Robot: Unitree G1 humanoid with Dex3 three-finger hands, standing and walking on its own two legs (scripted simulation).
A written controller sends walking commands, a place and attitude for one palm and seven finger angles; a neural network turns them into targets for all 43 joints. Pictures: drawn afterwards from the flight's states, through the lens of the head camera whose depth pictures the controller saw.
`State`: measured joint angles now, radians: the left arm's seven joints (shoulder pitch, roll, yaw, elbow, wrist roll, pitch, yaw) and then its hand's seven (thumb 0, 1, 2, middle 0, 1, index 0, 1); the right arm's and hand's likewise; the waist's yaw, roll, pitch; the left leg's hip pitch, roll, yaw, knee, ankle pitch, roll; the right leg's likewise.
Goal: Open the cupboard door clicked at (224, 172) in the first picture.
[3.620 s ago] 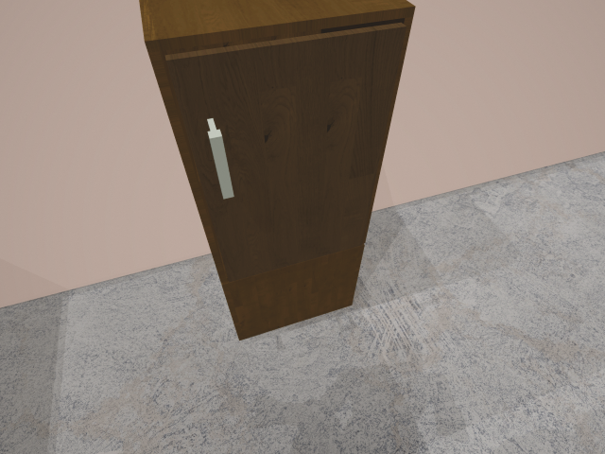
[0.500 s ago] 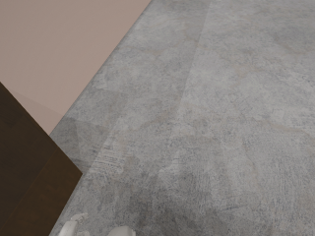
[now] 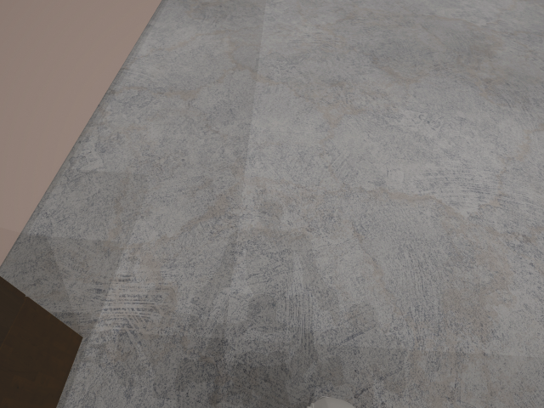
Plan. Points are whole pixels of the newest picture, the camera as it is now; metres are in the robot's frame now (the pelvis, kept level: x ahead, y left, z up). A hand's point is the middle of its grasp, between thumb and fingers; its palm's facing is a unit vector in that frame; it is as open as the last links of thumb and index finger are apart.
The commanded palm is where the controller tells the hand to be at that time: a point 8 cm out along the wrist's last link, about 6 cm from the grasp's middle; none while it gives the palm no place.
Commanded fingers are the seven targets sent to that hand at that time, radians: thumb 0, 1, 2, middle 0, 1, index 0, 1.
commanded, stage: walk to a spot facing it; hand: left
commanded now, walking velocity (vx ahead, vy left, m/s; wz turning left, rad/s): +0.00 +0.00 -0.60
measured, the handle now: out of the picture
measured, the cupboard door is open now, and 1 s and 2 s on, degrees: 0 0 0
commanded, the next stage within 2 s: turn to face it in 1.42 s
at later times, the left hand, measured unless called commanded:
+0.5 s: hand (192, 401) +0.15 +0.14 -0.16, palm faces -0.25 -0.93 -0.25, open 7.3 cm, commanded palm none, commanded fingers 0.00 0.90 0.90 -0.20 -0.30 -0.20 -0.30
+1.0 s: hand (287, 314) +0.31 -0.01 -0.18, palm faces -0.64 -0.75 -0.16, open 7.4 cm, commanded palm none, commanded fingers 0.00 0.90 0.90 -0.20 -0.30 -0.20 -0.30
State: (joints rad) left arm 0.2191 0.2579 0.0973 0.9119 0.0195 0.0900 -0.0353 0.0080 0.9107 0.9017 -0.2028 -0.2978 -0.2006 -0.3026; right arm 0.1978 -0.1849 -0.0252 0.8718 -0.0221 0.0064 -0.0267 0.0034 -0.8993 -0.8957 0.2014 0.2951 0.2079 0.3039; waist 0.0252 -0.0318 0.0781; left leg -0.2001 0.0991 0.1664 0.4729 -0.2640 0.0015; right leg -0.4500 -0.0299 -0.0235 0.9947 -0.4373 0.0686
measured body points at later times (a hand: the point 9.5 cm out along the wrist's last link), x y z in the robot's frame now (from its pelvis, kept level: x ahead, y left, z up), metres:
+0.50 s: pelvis +0.00 -0.04 +0.00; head +0.04 -0.05 +0.44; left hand +0.16 +0.19 -0.14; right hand +0.02 -0.31 -0.14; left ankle +0.05 +0.10 -0.70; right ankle -0.01 -0.14 -0.74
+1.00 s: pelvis +0.10 -0.09 -0.01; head +0.15 -0.11 +0.44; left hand +0.34 +0.03 -0.16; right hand -0.11 -0.23 -0.14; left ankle +0.06 +0.09 -0.74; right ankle +0.10 -0.25 -0.72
